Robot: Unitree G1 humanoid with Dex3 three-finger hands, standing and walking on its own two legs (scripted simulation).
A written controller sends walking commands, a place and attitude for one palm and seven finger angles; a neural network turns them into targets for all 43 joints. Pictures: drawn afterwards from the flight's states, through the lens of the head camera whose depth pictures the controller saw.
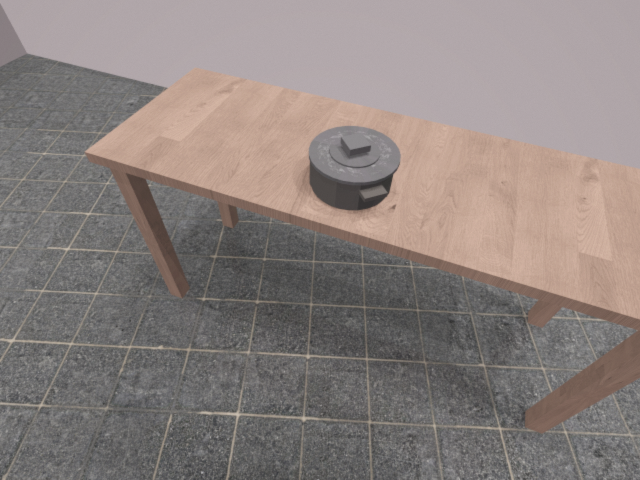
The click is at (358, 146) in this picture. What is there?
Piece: lid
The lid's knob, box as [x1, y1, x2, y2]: [341, 133, 370, 155]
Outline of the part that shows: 361,133 341,137 341,144 349,155 369,151 370,144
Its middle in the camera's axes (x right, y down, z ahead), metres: +0.07 -0.20 +0.81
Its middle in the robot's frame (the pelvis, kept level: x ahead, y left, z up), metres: +0.75 -0.03 -0.01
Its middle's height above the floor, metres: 0.76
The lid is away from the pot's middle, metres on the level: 0.00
